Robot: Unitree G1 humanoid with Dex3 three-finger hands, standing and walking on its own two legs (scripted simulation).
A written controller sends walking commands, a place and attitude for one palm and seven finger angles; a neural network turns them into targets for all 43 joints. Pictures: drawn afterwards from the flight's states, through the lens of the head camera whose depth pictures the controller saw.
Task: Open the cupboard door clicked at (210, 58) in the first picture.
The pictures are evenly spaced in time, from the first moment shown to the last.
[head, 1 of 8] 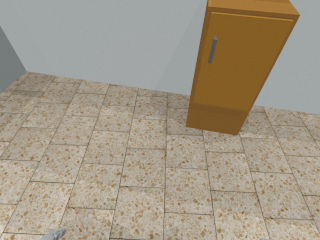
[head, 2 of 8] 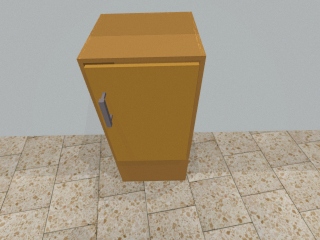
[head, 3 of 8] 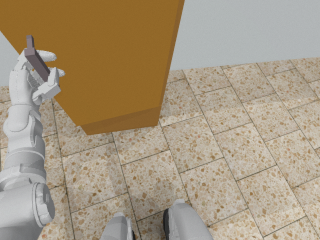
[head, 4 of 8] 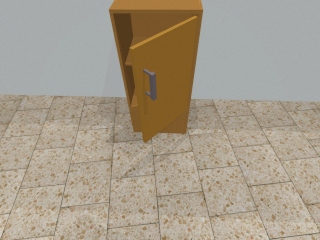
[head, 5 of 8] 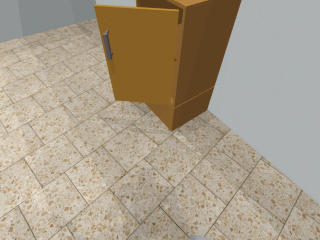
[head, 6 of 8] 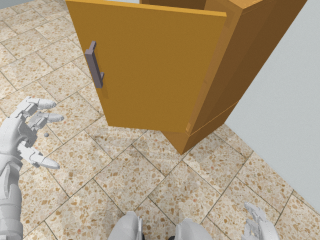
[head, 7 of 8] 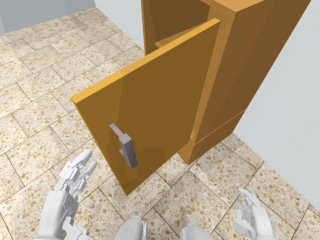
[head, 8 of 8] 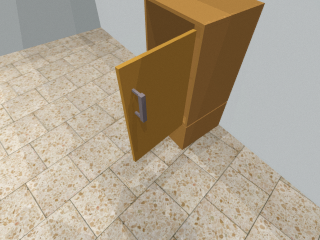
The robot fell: no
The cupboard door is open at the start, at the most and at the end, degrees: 0 98 97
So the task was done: yes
